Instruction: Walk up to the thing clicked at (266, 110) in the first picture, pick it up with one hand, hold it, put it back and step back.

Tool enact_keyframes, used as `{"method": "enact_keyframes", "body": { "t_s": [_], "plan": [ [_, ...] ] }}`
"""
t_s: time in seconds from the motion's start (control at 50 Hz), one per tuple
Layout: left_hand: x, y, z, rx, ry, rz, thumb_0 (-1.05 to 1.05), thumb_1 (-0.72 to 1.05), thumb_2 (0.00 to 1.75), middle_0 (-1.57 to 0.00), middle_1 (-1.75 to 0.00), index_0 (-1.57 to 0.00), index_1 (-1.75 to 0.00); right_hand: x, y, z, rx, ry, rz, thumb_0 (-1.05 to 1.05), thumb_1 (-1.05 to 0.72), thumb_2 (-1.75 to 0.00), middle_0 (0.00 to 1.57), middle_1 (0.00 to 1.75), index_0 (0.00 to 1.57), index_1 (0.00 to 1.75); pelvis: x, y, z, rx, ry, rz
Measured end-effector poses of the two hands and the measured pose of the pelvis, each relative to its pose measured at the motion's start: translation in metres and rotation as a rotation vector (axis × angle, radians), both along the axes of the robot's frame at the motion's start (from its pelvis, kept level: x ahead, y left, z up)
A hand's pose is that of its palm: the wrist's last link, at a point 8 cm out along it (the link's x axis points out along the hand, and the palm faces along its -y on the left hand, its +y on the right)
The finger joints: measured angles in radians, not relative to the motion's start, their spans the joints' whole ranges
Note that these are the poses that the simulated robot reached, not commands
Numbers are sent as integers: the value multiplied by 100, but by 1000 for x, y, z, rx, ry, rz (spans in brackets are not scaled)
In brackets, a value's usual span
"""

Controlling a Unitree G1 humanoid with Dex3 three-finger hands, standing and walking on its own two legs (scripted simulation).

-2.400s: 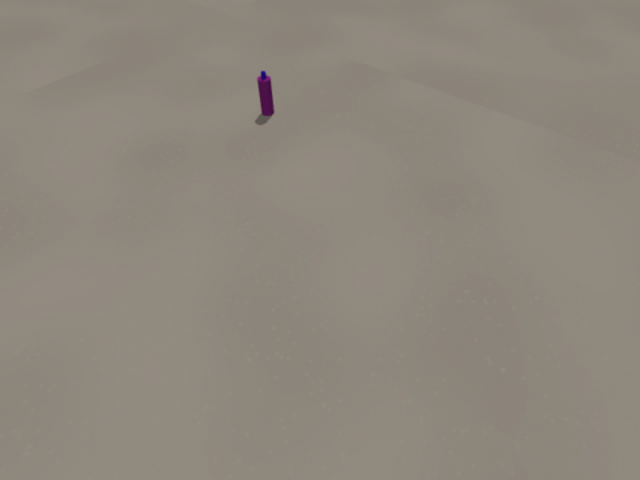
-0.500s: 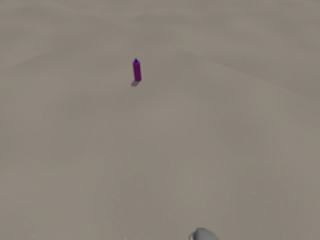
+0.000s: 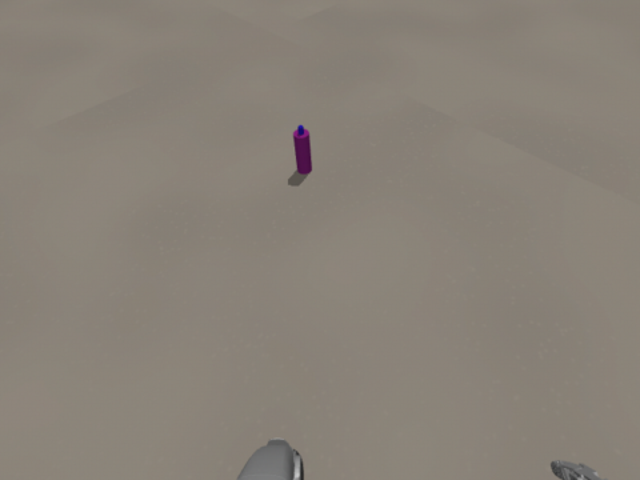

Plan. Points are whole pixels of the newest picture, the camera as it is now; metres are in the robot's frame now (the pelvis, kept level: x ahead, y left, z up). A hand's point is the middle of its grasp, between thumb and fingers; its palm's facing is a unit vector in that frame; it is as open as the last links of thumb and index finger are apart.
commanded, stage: walk up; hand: left
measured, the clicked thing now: (302, 148) +1.53 +0.20 -0.65
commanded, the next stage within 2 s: none
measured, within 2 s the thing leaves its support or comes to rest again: neither
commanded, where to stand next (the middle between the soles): +1.18 +0.00 m, yaw -2 degrees
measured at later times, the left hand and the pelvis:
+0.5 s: hand (202, 310) +0.40 +0.26 -0.13, palm faces -0.11 -0.92 -0.39, open 7.4 cm; pelvis +0.29 -0.02 -0.01, yaw -2 degrees
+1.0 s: hand (215, 265) +0.52 +0.27 -0.17, palm faces +0.00 -0.93 -0.36, open 7.4 cm; pelvis +0.52 -0.02 -0.02, yaw +0 degrees
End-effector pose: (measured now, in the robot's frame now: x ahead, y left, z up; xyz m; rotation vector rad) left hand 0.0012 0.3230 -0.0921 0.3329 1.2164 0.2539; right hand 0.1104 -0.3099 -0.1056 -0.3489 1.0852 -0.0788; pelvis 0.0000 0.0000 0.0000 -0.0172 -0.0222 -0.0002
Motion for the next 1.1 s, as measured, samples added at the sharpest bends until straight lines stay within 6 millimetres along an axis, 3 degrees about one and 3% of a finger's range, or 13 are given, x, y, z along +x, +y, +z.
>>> {"method": "enact_keyframes", "body": {
  "t_s": [0.12, 0.18, 0.28, 0.38, 0.48, 0.56, 0.62, 0.74, 0.92, 1.02, 1.1],
  "plan": [
    [63, 18, -37, -17, 62, 32, 1, 90, 89, -21, -30, -20, -30, 112, 15, -1, -46, -82, 36, 1, -91, -89, 20, 30, 21, 30, 85, 14, -23, 5, 2, 2],
    [113, 19, -44, -26, 60, 16, 1, 90, 89, -20, -30, -20, -30, 146, 20, 2, -56, -138, 10, 1, -91, -89, 20, 30, 21, 30, 117, 20, -26, 18, -3, 3],
    [211, 10, -30, -50, -37, -75, 1, 91, 89, -20, -30, -20, -30, 165, 19, 14, -50, -121, -53, 1, -91, -89, 20, 30, 21, 30, 167, 17, -11, 38, -10, -21],
    [299, -2, -12, -51, -96, -154, 1, 91, 89, -20, -30, -20, -30, 170, 2, 12, -49, -44, -97, 1, -90, -89, 20, 30, 21, 30, 216, 6, -3, 45, -10, -34],
    [380, -20, -2, -16, -129, -194, 1, 91, 89, -20, -30, -20, -30, 184, -29, -4, -39, 36, -160, 1, -90, -89, 20, 30, 21, 30, 273, -16, -8, 52, -11, -37],
    [434, -36, -3, 35, -191, -179, 1, 91, 89, -20, -30, -20, -30, 214, -58, -30, -45, 93, -178, 1, -90, -89, 20, 30, 21, 30, 320, -40, -26, 35, -18, -31],
    [453, -49, 1, 35, -213, -155, 0, 91, 89, -20, -30, -20, -30, 248, -66, -35, -43, 119, -161, 1, -91, -89, 20, 30, 21, 30, 344, -47, -23, 28, -26, -23],
    [461, -60, 8, 14, -145, -101, 0, 90, 89, -20, -30, -20, -30, 334, -62, -18, -11, 58, -95, 1, -91, -89, 20, 30, 20, 30, 392, -52, -6, 13, -24, -14],
    [485, -33, -15, -20, -40, -19, 1, 90, 89, -21, -30, -20, -30, 458, -43, 5, -45, -1, -18, 1, -91, -89, 20, 30, 21, 30, 476, -36, -8, -15, -17, 0],
    [526, -9, -42, -28, 22, -10, 1, 90, 89, -20, -30, -20, -30, 521, -27, 9, -97, -86, -18, 1, -91, -89, 20, 30, 21, 30, 526, -14, -23, 0, -20, -4],
    [576, -7, -40, -45, 19, -47, 1, 91, 89, -20, -30, -20, -30, 540, -16, 21, -94, -100, -62, 1, -91, -89, 20, 30, 21, 30, 557, -9, -13, 12, -23, -12]
  ]
}}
